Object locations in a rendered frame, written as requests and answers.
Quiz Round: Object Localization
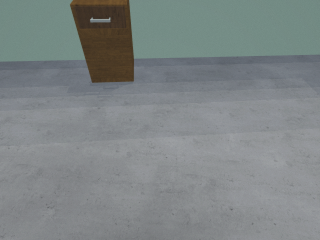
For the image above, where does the drawer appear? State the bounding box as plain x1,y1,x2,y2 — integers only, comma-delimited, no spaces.
74,6,127,29

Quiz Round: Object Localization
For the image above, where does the handle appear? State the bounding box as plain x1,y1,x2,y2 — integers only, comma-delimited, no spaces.
90,17,111,23

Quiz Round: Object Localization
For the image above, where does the cabinet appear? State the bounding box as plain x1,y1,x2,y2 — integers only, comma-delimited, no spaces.
70,0,134,83

